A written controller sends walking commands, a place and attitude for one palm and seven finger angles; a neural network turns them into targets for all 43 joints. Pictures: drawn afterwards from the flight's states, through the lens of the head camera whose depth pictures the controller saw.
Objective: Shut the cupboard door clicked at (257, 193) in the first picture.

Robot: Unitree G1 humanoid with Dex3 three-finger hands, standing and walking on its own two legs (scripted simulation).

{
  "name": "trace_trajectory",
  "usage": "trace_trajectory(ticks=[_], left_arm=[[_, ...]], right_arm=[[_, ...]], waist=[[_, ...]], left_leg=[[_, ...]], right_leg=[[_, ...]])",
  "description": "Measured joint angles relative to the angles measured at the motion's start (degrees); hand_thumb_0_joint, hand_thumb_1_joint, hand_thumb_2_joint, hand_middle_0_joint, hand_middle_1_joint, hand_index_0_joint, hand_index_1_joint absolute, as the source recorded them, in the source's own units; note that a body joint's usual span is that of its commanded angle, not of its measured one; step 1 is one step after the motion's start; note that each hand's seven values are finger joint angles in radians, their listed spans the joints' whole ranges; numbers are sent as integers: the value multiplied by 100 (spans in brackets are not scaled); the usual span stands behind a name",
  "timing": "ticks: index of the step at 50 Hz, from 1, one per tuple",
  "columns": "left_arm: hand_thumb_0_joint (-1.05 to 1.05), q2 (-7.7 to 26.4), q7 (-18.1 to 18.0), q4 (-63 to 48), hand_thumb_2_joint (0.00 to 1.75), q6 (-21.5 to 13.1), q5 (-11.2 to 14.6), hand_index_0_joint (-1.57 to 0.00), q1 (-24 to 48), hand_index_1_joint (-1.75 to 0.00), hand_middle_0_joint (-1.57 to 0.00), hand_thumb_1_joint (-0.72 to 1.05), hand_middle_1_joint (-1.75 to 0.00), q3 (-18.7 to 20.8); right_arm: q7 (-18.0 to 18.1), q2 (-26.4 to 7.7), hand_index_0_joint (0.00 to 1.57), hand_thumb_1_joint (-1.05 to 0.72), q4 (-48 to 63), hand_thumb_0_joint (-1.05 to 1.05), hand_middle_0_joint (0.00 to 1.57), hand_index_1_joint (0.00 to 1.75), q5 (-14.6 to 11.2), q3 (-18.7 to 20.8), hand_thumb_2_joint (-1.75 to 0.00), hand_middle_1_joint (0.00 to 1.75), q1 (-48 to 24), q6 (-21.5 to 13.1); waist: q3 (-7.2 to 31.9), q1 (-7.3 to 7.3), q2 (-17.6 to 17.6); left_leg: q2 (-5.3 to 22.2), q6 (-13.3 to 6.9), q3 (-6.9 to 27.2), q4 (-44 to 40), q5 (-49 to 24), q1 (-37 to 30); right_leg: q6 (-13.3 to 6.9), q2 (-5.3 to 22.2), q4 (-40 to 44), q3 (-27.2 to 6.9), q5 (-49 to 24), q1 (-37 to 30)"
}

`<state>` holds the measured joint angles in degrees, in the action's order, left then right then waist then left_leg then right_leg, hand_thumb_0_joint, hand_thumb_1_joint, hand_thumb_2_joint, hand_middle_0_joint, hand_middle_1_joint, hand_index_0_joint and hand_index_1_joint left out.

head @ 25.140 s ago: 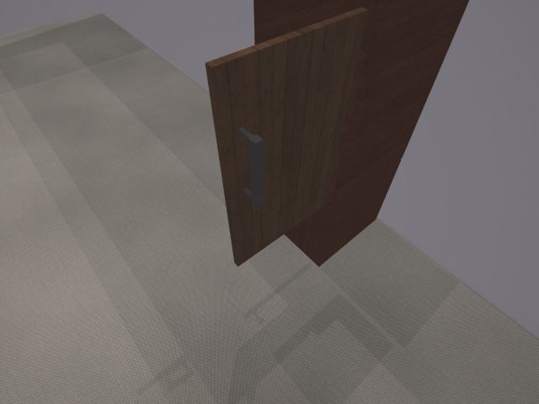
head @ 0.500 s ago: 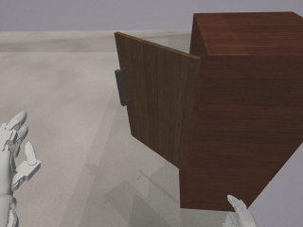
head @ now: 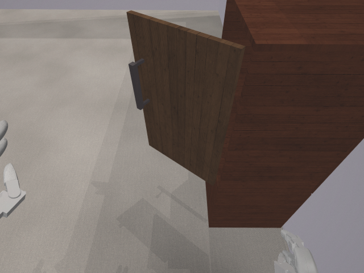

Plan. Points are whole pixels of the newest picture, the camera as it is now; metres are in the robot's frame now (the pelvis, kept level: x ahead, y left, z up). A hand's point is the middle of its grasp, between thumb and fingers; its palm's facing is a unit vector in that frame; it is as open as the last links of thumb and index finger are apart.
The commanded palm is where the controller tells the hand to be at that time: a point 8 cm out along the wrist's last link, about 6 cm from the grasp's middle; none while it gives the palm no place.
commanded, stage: step back with the hand held close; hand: left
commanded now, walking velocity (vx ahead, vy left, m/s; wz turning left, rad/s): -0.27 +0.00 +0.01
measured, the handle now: (140, 85) +0.68 +0.19 +0.03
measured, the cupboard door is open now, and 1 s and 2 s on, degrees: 53 53 53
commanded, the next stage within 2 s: stop stepping back and stand still in 1.06 s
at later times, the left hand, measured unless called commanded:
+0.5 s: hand (1, 242) +0.13 +0.25 +0.17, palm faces +0.48 -0.77 -0.42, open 7.4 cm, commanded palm +0.06 +0.29 +0.18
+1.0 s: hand out of the picture +0.05 +0.23 +0.19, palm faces +0.39 -0.78 -0.49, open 7.4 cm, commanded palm +0.00 +0.28 +0.18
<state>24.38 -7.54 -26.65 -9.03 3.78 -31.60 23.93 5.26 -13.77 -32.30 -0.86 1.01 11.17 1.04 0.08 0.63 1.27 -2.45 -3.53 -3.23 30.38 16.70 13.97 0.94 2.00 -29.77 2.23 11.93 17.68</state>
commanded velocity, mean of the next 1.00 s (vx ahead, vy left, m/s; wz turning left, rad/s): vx -0.35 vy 0.00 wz -0.02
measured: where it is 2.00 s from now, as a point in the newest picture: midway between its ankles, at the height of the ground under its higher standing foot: outside the picture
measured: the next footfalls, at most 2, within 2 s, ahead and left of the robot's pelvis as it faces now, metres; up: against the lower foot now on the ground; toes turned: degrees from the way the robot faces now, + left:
right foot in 0.64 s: -0.07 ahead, -0.14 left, +0.00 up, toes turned +6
left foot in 1.08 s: -0.08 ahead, +0.09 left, +0.00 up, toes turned +1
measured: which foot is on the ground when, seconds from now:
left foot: down 0.00-0.90, up 0.92-1.00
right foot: down 0.00-0.54, up 0.56-0.62, down 0.64-1.00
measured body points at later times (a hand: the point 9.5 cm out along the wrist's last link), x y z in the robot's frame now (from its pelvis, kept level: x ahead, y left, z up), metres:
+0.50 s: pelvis -0.07 -0.01 -0.01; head -0.06 +0.00 +0.43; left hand +0.10 +0.29 +0.20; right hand +0.10 -0.26 -0.09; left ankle -0.01 +0.08 -0.73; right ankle +0.03 -0.14 -0.73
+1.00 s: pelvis -0.13 -0.02 -0.01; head -0.14 +0.00 +0.44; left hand +0.03 +0.27 +0.21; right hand +0.05 -0.26 -0.06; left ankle -0.07 +0.07 -0.71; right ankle -0.11 -0.15 -0.73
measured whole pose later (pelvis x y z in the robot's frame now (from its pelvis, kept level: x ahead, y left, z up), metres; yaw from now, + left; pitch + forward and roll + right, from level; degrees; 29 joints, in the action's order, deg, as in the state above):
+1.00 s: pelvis -0.13 -0.02 -0.01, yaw +2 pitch +2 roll -2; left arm 28.7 -7.7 -33.0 -15.9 2.0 -34.6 25.0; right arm 4.1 -10.9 -34.7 0.4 0.8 10.2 -2.2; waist 4.3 -1.5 -0.9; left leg -0.2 1.4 1.2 44.7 18.7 29.4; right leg -0.5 -4.0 -30.5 -2.8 14.3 18.0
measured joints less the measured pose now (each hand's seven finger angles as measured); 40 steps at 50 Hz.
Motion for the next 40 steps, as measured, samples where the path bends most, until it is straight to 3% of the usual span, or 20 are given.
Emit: trace_trajectory(ticks=[11, 20, 23, 27, 31, 33, 36, 40], left_arm=[[1, -192, -7, 152, 90, -147, -215, -21, 317, -30, -21, 89, -30, 55], [1, -329, -60, -114, 90, -349, -294, -21, 295, -30, -21, 89, -30, 91], [1, -269, -127, -352, 90, -434, -259, -21, 272, -30, -21, 89, -30, 37], [1, -27, -188, -484, 90, -599, -245, -21, 144, -30, -21, 89, -30, 182], [1, 98, -132, -131, 90, -653, -332, -21, 179, -30, -21, 89, -30, 360], [1, 59, -112, -8, 90, -637, -321, -21, 193, -30, -21, 89, -30, 437], [1, -18, -111, -11, 90, -673, -241, -21, 184, -30, -21, 89, -30, 539], [1, -221, -77, -117, 90, -629, -162, -20, 407, -30, -20, 89, -30, 142]], right_arm=[[-30, 172, 20, -90, 196, 1, 20, 30, 22, -152, -90, 30, 113, -118], [-124, 107, 20, -90, -4, 2, 20, 30, 61, -108, -90, 30, 271, -262], [-161, 56, 20, -90, -132, 2, 20, 30, 81, -67, -90, 30, 271, -275], [-118, 37, 20, -90, -163, 2, 20, 30, 70, -55, -90, 30, 236, -301], [-47, 93, 20, -90, -145, 2, 20, 30, 79, -3, -90, 30, 330, -418], [-56, 142, 20, -90, -184, 2, 20, 30, 93, -5, -90, 30, 357, -468], [-97, 245, 20, -90, -229, 2, 20, 30, 105, -73, -90, 30, 193, -572], [-147, 298, 20, -90, -336, 2, 20, 30, 117, -124, -90, 30, -245, -659]], waist=[[71, -52, -97], [-31, -11, -123], [-44, -67, -197], [-63, -139, -253], [62, -232, -44], [204, -175, 31], [219, -31, -86], [-155, 33, -146]], left_leg=[[-7, -64, 34, 534, 6, 439], [105, 79, 212, 1064, 355, 936], [85, 152, 243, 994, 258, 1028], [116, 53, 196, 801, -340, 1065], [218, 24, 356, 839, -292, 1176], [292, 50, 393, 791, -352, 1285], [354, 115, 274, 712, -475, 1483], [415, 192, 248, 361, -861, 1492]], right_leg=[[103, -93, -432, -299, 21, 310], [-67, -201, -611, -135, -23, 620], [-73, -160, -507, -83, -138, 669], [-19, -186, -447, -114, -209, 740], [48, -500, -1168, -279, 186, 552], [32, -613, -1214, -322, 453, 268], [-52, -626, -591, -461, 786, -18], [-128, -671, -342, -484, 541, 65]])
